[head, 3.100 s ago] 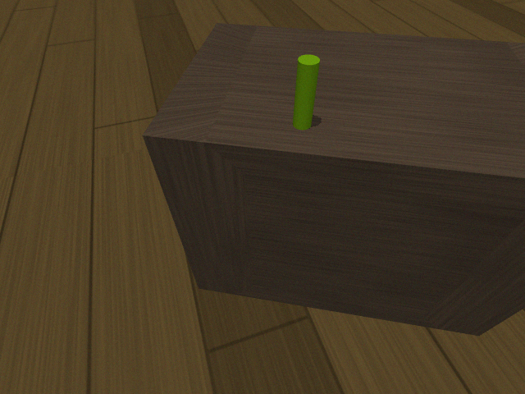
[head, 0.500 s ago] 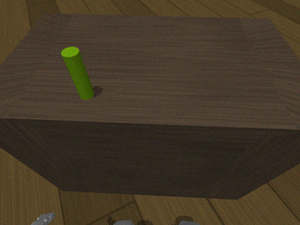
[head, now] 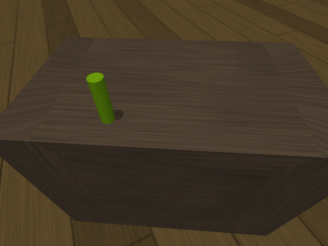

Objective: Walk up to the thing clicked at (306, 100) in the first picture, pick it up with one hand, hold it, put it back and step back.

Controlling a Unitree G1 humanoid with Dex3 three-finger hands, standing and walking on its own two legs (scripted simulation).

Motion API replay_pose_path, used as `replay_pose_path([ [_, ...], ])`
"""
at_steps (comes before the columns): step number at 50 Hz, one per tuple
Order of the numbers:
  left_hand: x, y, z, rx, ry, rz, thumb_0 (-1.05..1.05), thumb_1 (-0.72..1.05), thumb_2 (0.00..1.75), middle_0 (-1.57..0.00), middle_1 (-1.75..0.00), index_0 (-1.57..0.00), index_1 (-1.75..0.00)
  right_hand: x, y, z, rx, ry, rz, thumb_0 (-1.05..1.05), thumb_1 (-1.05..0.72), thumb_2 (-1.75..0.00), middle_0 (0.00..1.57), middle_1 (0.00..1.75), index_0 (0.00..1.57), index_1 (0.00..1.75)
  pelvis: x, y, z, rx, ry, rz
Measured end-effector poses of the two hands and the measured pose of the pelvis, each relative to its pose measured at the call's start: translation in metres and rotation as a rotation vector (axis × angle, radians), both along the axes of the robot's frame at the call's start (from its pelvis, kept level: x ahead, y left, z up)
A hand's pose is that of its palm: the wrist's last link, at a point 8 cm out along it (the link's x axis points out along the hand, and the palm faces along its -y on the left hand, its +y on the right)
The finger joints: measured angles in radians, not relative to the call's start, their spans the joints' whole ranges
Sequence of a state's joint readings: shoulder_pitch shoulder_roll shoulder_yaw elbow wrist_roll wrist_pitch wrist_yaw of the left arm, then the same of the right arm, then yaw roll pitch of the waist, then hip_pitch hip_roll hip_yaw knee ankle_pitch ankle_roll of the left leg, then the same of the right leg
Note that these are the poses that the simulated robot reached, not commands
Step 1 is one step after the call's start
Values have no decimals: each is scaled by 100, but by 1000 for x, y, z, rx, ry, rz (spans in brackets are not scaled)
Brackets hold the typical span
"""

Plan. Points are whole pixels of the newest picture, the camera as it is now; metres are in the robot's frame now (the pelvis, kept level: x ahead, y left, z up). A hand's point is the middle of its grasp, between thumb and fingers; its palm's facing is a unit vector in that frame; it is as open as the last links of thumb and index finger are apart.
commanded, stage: walk up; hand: left
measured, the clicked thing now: (102, 100) +0.46 +0.21 +0.10
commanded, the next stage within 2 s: stand in 0.52 s
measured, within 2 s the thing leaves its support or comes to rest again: neither
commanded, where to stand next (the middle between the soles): +0.05 +0.01 m, yaw -1 degrees
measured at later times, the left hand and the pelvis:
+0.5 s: hand out of the picture +0.11 +0.25 -0.15, palm faces -0.04 -0.93 -0.35, open 7.4 cm; pelvis +0.02 +0.00 +0.00, yaw -1 degrees
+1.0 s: hand out of the picture +0.10 +0.24 -0.16, palm faces -0.05 -0.94 -0.33, open 7.4 cm; pelvis +0.02 -0.01 +0.00, yaw +0 degrees
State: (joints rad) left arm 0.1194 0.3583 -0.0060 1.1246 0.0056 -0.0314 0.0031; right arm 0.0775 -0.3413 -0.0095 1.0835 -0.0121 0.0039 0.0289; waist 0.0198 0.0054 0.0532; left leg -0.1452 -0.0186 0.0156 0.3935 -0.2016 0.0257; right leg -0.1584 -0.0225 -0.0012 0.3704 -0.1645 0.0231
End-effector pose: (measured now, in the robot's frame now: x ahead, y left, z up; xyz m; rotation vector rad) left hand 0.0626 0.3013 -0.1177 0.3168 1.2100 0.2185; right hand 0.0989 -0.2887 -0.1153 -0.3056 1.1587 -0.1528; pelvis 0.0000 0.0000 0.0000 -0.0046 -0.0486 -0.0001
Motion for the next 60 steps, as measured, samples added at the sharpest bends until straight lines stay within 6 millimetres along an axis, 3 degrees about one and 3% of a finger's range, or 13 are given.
replay_pose_path([
  [13,25,-4,3,1,-6,-26,1,91,90,-21,-30,-20,-29,-11,-11,1,-21,44,-58,1,-90,-89,21,30,20,30,9,0,3,2,7,-8],
  [28,46,-6,4,0,-18,-48,1,91,90,-21,-30,-20,-29,-20,-7,-3,-13,74,-83,1,-90,-89,21,30,20,30,16,1,3,5,10,-11],
  [60,27,-23,2,-10,28,-28,1,91,90,-20,-30,-20,-29,-8,-23,0,-23,70,-49,1,-90,-89,21,30,20,30,21,-16,5,5,9,0],
])
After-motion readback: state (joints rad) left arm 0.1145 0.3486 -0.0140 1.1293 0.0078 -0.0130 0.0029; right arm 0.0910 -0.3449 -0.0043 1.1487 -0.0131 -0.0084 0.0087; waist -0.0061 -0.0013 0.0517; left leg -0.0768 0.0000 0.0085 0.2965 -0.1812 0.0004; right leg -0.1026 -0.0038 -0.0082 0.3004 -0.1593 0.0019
